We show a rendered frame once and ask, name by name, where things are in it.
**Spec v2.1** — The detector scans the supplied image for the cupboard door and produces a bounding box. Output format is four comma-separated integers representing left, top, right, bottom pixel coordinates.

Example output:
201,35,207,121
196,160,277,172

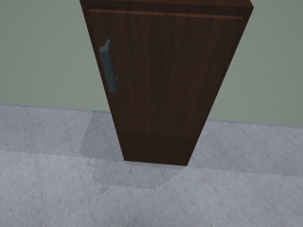
87,9,243,138

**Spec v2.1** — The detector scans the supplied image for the handle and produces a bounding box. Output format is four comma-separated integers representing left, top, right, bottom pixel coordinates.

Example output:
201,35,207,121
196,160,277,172
99,39,118,94

